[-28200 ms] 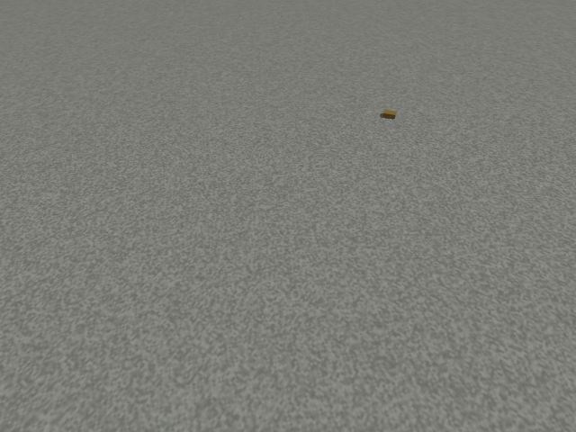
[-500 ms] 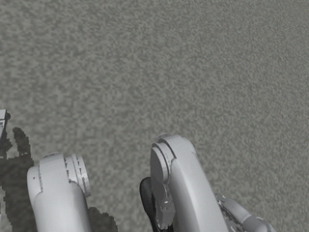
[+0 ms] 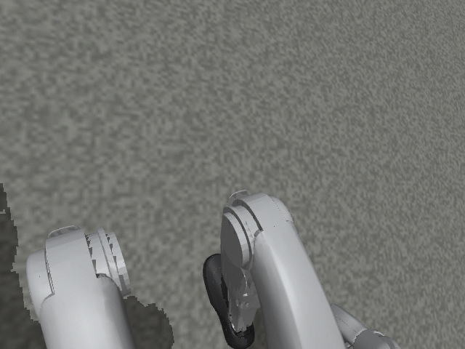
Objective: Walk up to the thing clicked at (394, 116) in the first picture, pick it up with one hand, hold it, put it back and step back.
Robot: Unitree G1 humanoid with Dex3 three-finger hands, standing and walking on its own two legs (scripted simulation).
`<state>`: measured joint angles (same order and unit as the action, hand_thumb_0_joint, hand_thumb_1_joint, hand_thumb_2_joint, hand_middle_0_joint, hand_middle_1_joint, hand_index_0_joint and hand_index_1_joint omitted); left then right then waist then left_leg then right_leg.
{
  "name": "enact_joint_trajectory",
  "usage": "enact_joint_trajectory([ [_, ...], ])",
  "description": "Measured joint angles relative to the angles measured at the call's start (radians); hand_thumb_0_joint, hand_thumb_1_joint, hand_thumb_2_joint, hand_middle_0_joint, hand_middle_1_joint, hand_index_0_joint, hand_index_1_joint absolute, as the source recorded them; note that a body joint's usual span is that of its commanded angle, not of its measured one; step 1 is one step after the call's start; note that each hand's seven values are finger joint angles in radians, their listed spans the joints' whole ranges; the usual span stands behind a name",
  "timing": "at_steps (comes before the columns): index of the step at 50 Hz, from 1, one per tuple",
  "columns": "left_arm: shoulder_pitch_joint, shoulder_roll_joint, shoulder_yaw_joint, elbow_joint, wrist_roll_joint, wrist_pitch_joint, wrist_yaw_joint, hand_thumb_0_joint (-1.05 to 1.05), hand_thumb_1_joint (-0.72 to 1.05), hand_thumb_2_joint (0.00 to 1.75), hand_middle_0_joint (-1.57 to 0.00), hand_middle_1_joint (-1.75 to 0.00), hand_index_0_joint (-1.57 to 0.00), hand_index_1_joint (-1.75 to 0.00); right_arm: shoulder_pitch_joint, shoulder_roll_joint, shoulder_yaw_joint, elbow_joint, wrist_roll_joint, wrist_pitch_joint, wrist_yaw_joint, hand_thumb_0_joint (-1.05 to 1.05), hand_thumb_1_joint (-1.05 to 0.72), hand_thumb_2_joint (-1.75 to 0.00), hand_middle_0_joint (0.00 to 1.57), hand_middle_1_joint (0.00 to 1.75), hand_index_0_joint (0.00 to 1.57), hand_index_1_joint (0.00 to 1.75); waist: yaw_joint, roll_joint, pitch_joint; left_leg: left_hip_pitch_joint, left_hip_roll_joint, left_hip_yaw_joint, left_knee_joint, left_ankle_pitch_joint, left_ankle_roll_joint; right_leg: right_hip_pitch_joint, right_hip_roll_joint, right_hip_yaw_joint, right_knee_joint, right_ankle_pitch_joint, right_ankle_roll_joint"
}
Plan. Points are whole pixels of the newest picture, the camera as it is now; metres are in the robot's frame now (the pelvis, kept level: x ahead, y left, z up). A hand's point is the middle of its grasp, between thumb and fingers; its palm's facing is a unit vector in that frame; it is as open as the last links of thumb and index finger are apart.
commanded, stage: close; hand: left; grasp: from above
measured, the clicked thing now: out of the picture +0.38 +0.36 -0.26
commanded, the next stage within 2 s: none
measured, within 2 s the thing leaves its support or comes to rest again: neither
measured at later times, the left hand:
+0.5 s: hand out of the picture +0.37 +0.36 -0.24, palm faces -0.43 -0.15 -0.89, open 13.1 cm
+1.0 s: hand out of the picture +0.34 +0.34 -0.23, palm faces -0.41 -0.11 -0.91, open 12.3 cm
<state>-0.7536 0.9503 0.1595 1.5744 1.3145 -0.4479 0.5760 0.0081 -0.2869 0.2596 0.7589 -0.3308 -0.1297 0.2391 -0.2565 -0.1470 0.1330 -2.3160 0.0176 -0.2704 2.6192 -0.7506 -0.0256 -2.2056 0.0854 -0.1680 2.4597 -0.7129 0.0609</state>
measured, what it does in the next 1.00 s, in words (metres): stands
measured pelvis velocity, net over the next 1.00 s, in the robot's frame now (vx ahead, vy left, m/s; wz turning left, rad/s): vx -0.01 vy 0.00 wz -0.01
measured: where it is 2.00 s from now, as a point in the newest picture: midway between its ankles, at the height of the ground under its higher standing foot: (176, 342)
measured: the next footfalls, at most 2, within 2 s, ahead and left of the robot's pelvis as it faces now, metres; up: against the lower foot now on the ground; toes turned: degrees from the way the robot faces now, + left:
none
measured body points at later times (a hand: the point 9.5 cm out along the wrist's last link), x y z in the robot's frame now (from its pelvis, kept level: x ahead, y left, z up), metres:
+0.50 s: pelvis +0.00 +0.00 +0.00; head +0.23 +0.14 +0.36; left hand +0.39 +0.36 -0.18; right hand +0.13 -0.25 -0.08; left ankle +0.06 +0.13 -0.25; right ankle +0.10 -0.12 -0.25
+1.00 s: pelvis -0.01 +0.00 +0.00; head +0.20 +0.15 +0.37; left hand +0.36 +0.34 -0.18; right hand +0.12 -0.26 -0.07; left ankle +0.06 +0.13 -0.25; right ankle +0.10 -0.12 -0.25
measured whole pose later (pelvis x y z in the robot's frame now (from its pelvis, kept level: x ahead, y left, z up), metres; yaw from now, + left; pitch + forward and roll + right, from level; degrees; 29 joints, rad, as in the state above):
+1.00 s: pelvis -0.01 +0.00 +0.00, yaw -1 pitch +23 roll -12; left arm -0.72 0.90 0.10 1.60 1.42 -0.44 0.77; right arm -0.04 -0.29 0.24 0.80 -0.35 -0.13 0.23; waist -0.24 -0.16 0.07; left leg -2.31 0.04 -0.26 2.62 -0.74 -0.01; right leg -2.21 0.10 -0.16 2.46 -0.68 0.05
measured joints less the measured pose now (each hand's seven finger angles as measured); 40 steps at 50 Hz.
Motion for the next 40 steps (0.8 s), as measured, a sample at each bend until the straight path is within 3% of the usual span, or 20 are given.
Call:
enact_joint_trajectory([
  [5, 0.021, -0.037, -0.035, 0.005, 0.052, -0.010, 0.086, 0.00, -0.41, 0.93, -0.07, -1.00, -0.09, -0.98, -0.018, -0.004, -0.008, 0.025, -0.019, 0.000, -0.006, 0.00, -0.89, -0.89, 0.20, 0.30, 0.20, 0.30, 0.007, -0.002, -0.024, 0.004, 0.010, 0.004, 0.005, 0.006, 0.006, -0.002, 0.010, 0.004, 0.002, 0.015, -0.002],
  [9, 0.024, -0.077, -0.064, 0.020, 0.079, 0.033, 0.173, 0.00, -0.38, 0.92, -0.08, -0.99, -0.11, -0.97, -0.031, -0.009, -0.021, 0.047, -0.022, -0.014, -0.006, 0.00, -0.88, -0.89, 0.20, 0.30, 0.20, 0.30, 0.010, -0.003, -0.057, -0.004, 0.018, 0.012, 0.003, 0.011, 0.011, -0.015, 0.015, 0.010, 0.001, 0.024, -0.005],
  [15, -0.010, -0.121, -0.109, 0.062, 0.049, 0.149, 0.229, 0.00, -0.34, 0.88, -0.11, -0.97, -0.14, -0.95, -0.042, -0.023, -0.045, 0.054, -0.005, -0.061, 0.007, 0.00, -0.88, -0.89, 0.20, 0.30, 0.20, 0.30, 0.006, 0.003, -0.089, -0.032, 0.017, 0.026, -0.001, 0.025, 0.021, -0.041, 0.014, 0.020, 0.003, 0.031, -0.007],
  [19, -0.055, -0.127, -0.112, 0.069, 0.008, 0.206, 0.191, 0.00, -0.32, 0.86, -0.11, -0.98, -0.15, -0.94, -0.042, -0.030, -0.057, 0.048, 0.013, -0.092, 0.019, 0.00, -0.88, -0.89, 0.20, 0.30, 0.20, 0.30, 0.006, 0.010, -0.082, -0.048, 0.013, 0.035, -0.004, 0.032, 0.026, -0.051, 0.009, 0.025, 0.004, 0.028, -0.008],
  [22, -0.087, -0.101, -0.071, 0.076, -0.017, 0.217, 0.138, 0.00, -0.31, 0.84, -0.12, -0.98, -0.17, -0.94, -0.038, -0.033, -0.052, 0.024, 0.026, -0.103, 0.025, 0.00, -0.88, -0.89, 0.20, 0.30, 0.20, 0.30, -0.003, 0.011, -0.066, -0.049, 0.010, 0.035, -0.006, 0.028, 0.025, -0.050, 0.006, 0.026, 0.004, 0.022, -0.003],
  [26, -0.109, -0.039, -0.011, 0.097, -0.052, 0.212, 0.058, 0.00, -0.29, 0.82, -0.13, -0.99, -0.18, -0.94, -0.027, -0.027, -0.050, -0.005, 0.032, -0.106, 0.019, 0.00, -0.89, -0.89, 0.20, 0.30, 0.20, 0.30, -0.024, 0.012, -0.041, -0.047, 0.002, 0.030, -0.007, 0.022, 0.019, -0.044, -0.001, 0.023, 0.003, 0.010, 0.005],
  [30, -0.091, -0.004, -0.011, 0.070, -0.076, 0.170, -0.031, 0.00, -0.28, 0.82, -0.13, -1.00, -0.18, -0.94, -0.010, -0.025, -0.045, -0.017, 0.034, -0.082, 0.008, 0.00, -0.89, -0.89, 0.20, 0.30, 0.20, 0.30, -0.022, 0.018, -0.013, -0.041, -0.005, 0.021, -0.010, 0.015, 0.012, -0.032, -0.007, 0.015, -0.002, -0.001, 0.003],
  [35, -0.033, 0.016, 0.013, -0.019, -0.068, 0.066, -0.079, 0.00, -0.27, 0.82, -0.13, -0.98, -0.18, -0.93, 0.006, -0.024, -0.019, -0.020, 0.030, -0.037, 0.000, 0.00, -0.89, -0.90, 0.20, 0.30, 0.20, 0.30, 0.000, 0.015, 0.024, -0.013, -0.009, 0.009, -0.015, 0.007, 0.005, -0.002, -0.009, 0.005, -0.011, -0.007, 0.001],
  [40, 0.005, 0.021, 0.008, -0.023, -0.020, -0.034, -0.048, 0.00, -0.27, 0.82, -0.15, -0.94, -0.19, -0.90, 0.001, -0.013, 0.006, -0.013, 0.015, 0.004, -0.003, 0.00, -0.89, -0.89, 0.20, 0.30, 0.20, 0.30, 0.012, 0.001, 0.014, 0.007, -0.002, -0.003, -0.010, 0.003, 0.000, 0.010, -0.001, -0.003, -0.012, 0.002, 0.001],
])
